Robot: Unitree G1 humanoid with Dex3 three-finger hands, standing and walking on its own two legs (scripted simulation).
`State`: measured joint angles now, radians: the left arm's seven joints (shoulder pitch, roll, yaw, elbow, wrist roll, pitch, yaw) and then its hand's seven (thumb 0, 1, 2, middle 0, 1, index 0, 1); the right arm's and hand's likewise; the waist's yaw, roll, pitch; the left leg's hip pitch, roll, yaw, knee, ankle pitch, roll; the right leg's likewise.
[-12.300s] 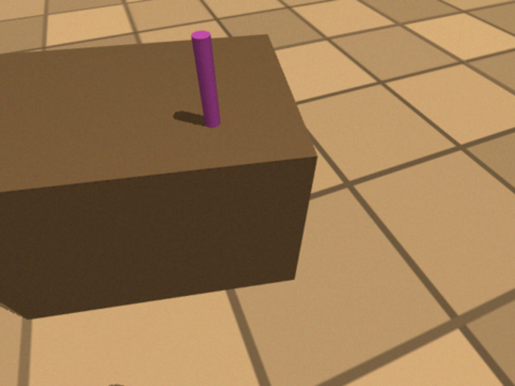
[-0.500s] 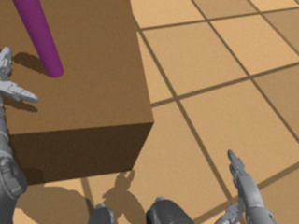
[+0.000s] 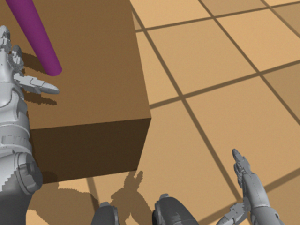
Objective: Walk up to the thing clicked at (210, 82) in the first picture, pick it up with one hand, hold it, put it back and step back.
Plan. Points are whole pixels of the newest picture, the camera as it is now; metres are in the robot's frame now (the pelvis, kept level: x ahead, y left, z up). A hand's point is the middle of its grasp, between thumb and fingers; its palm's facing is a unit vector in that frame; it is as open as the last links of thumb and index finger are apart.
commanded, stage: rest palm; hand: left
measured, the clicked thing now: (36, 34) +0.56 +0.20 +0.13
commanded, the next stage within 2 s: close in 0.10 s
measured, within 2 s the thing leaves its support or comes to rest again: leaves its support in 1.42 s
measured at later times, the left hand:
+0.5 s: hand (48, 53) +0.55 +0.19 +0.08, palm faces +0.13 -0.99 +0.00, open 16.5 cm
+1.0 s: hand (45, 55) +0.54 +0.20 +0.08, palm faces +0.13 -0.99 +0.00, open 8.4 cm
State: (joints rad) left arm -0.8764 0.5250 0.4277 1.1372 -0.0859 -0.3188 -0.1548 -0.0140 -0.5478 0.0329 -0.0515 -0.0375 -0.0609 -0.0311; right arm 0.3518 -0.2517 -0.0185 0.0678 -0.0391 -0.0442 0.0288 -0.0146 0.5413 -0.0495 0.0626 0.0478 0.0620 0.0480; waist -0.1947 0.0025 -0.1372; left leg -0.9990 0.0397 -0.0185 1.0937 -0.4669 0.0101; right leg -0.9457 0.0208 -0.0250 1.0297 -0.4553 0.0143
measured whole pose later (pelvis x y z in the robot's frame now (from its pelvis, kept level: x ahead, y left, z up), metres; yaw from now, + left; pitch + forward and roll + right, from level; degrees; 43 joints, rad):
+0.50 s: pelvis +0.00 +0.00 -0.01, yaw -1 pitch +25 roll -3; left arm -1.03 0.61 0.45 1.27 -0.02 -0.36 -0.10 -0.02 -0.58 0.05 -0.31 -0.17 -0.31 -0.16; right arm 0.33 -0.26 -0.02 0.04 -0.05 -0.01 0.02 -0.02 0.51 -0.05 0.06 0.05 0.06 0.05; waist -0.27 0.01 -0.14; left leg -1.10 0.05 -0.02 1.14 -0.47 0.00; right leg -1.05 0.03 -0.02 1.08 -0.46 0.01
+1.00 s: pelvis +0.02 +0.01 +0.00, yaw -1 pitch +24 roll -3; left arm -0.89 0.51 0.43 1.12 -0.06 -0.33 -0.09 -0.01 -0.15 0.62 -0.97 -0.84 -0.98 -0.84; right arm 0.35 -0.25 -0.03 0.05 -0.04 0.01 0.04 -0.01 0.50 -0.05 0.06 0.05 0.06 0.05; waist -0.22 0.03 -0.15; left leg -1.02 0.05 -0.01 1.10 -0.50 0.02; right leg -0.97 0.03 -0.01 1.03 -0.47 0.02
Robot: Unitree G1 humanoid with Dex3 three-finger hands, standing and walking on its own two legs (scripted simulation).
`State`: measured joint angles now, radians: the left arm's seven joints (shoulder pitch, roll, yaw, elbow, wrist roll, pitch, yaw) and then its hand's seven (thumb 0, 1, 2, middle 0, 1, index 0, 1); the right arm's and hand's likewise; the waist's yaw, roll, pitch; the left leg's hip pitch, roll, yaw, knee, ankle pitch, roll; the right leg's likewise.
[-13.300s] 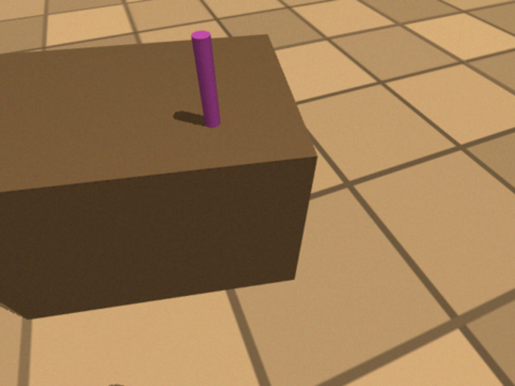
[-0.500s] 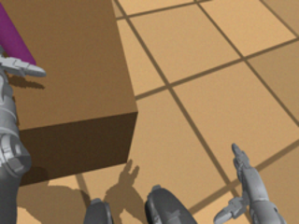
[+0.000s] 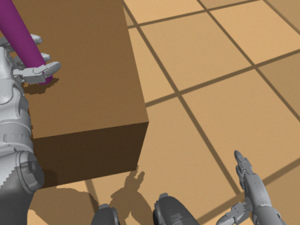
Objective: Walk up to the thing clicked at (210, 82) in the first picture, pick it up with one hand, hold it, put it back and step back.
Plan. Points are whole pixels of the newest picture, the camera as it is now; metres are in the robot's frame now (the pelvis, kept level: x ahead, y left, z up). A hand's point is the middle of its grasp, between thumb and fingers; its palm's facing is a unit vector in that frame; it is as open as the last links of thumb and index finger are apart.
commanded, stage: close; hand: left
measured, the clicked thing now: (22, 42) +0.53 +0.20 +0.13
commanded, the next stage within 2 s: settle in 0.02 s
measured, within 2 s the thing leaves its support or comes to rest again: leaves its support in 0.42 s
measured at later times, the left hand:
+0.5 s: hand (28, 66) +0.49 +0.20 +0.10, palm faces +0.15 -0.99 -0.01, open 5.6 cm
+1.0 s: hand (22, 48) +0.51 +0.20 +0.14, palm faces +0.13 -0.99 +0.00, open 5.6 cm
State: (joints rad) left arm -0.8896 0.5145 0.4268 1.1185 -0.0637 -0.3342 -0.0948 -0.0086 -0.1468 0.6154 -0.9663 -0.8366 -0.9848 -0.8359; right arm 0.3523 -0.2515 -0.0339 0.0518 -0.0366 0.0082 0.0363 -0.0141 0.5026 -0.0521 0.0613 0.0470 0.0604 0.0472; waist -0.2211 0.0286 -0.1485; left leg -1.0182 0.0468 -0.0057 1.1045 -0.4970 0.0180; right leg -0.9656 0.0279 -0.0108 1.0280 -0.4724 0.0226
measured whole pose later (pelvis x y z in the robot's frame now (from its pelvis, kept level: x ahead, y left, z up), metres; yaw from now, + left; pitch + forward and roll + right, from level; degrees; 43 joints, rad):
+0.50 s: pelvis -0.01 +0.00 +0.01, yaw +1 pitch +19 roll -3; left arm -0.84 0.47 0.38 1.07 -0.07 -0.29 -0.08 -0.02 0.06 1.24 -0.95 -1.22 -1.02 -1.23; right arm 0.35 -0.25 -0.03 0.09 -0.02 0.02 0.01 -0.01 0.51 -0.06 0.06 0.05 0.06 0.05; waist -0.18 0.01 -0.13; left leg -0.92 0.04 -0.01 1.05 -0.46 0.01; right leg -0.87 0.02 -0.01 0.98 -0.44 0.02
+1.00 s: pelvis +0.00 +0.00 +0.03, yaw +0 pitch +18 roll -2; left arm -0.90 0.47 0.37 1.09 -0.09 -0.24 -0.09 -0.02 0.06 1.25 -0.96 -1.22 -1.02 -1.23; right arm 0.32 -0.24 -0.03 0.16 -0.01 0.01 0.00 -0.01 0.52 -0.06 0.06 0.05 0.06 0.05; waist -0.17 0.02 -0.12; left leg -0.83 0.04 0.01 0.96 -0.44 0.02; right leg -0.78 0.02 0.01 0.89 -0.42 0.02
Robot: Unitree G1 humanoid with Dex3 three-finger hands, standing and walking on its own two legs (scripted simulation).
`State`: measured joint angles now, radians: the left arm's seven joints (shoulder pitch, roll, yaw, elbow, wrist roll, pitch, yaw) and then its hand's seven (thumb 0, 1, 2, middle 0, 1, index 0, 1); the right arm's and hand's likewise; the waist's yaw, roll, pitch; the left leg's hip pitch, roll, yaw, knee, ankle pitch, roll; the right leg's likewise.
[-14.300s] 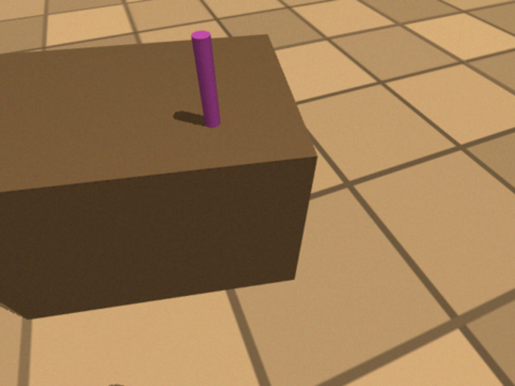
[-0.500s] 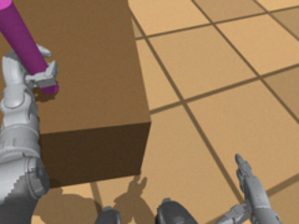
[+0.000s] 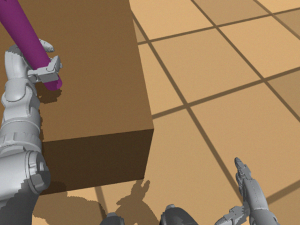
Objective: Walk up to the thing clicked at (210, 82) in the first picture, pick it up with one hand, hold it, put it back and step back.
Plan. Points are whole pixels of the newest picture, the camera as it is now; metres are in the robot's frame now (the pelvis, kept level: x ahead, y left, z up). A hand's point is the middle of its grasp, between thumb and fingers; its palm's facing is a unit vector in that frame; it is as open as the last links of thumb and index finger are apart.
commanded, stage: settle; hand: left
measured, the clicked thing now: (33, 50) +0.51 +0.21 +0.15
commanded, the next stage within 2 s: lift in 0.12 s
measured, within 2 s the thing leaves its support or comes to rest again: neither
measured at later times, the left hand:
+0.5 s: hand (45, 53) +0.51 +0.18 +0.14, palm faces +0.11 -0.99 -0.01, open 5.6 cm
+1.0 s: hand (27, 60) +0.41 +0.18 +0.21, palm faces +0.15 -0.99 -0.03, open 5.5 cm
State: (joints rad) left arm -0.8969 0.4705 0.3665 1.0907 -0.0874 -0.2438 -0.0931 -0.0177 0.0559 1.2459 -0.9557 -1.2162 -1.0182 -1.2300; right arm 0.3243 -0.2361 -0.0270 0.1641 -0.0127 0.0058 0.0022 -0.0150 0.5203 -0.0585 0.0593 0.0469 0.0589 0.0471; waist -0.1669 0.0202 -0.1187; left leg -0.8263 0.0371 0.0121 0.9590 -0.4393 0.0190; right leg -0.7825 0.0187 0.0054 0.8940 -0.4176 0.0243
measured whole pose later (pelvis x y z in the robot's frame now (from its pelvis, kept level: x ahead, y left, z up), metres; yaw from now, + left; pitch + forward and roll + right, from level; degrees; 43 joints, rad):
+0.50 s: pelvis +0.01 +0.00 +0.01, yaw +0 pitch +16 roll -2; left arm -0.85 0.43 0.33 0.98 -0.11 -0.16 -0.09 -0.02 0.05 1.25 -0.96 -1.21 -1.02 -1.23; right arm 0.33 -0.25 -0.06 0.22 0.01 0.00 -0.01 -0.01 0.52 -0.06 0.06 0.05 0.06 0.05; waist -0.13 0.03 -0.14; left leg -0.73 0.03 0.02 0.88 -0.43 0.02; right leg -0.69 0.02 0.01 0.82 -0.41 0.02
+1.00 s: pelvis +0.00 -0.01 +0.03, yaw +1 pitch +6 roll +0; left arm -0.57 0.30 0.24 0.48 -0.17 0.11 -0.04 -0.02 0.05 1.25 -0.97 -1.21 -1.03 -1.22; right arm 0.33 -0.23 -0.07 0.41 0.05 -0.05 -0.05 -0.02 0.54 -0.05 0.06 0.05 0.06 0.05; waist -0.02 0.05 -0.12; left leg -0.48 0.01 0.01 0.76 -0.37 0.01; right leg -0.46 0.00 0.00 0.74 -0.38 0.01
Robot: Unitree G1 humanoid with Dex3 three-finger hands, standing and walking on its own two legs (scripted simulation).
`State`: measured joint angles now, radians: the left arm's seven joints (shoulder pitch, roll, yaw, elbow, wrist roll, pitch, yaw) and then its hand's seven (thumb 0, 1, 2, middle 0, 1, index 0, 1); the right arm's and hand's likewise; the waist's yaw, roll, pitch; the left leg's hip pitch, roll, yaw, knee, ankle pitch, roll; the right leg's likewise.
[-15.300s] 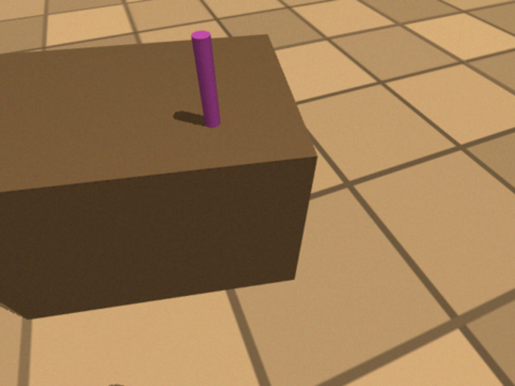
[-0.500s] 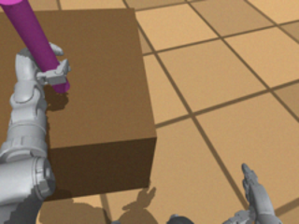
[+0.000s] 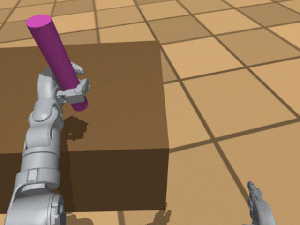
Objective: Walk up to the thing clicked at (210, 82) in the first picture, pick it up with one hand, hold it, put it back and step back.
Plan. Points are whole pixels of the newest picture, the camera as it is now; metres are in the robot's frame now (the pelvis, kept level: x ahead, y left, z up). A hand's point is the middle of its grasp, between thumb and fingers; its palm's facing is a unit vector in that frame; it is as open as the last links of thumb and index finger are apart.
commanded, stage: lift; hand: left
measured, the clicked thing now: (64, 72) +0.41 +0.19 +0.23
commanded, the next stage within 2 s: hold in 0.72 s
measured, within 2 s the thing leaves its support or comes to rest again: neither
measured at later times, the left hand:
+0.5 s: hand (64, 91) +0.34 +0.18 +0.23, palm faces +0.11 -0.99 -0.02, open 5.5 cm
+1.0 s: hand (56, 84) +0.34 +0.18 +0.25, palm faces +0.10 -0.99 -0.01, open 5.5 cm
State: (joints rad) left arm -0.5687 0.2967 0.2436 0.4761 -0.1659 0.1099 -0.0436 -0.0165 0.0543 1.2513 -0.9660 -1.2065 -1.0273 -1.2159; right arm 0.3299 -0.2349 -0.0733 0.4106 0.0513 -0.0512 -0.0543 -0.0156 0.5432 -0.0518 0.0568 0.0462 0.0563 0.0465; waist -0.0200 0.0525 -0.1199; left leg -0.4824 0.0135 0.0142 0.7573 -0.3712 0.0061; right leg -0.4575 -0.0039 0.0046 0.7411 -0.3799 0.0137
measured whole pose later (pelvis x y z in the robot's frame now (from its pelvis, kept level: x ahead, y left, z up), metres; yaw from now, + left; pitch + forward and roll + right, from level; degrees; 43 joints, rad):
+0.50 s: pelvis -0.02 +0.00 +0.01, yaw +1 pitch -1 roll +0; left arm -0.45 0.29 0.24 0.16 -0.21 0.39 -0.06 -0.02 0.06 1.25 -0.97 -1.20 -1.03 -1.21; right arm 0.29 -0.24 -0.07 0.56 0.05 -0.17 -0.08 -0.02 0.54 -0.05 0.06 0.05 0.06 0.05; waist 0.00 0.06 -0.08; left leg -0.34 0.00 0.01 0.63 -0.28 0.00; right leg -0.32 -0.02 -0.01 0.64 -0.31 0.01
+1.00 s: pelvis -0.01 +0.00 +0.02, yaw +1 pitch -1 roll +0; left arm -0.42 0.28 0.26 0.01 -0.23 0.51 -0.07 -0.02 0.06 1.25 -0.97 -1.20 -1.03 -1.21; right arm 0.26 -0.23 -0.09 0.63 0.05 -0.24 -0.08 -0.02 0.52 -0.06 0.06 0.05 0.06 0.05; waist 0.01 0.07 -0.08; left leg -0.28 -0.01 0.00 0.58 -0.28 0.01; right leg -0.25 -0.02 -0.01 0.57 -0.30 0.02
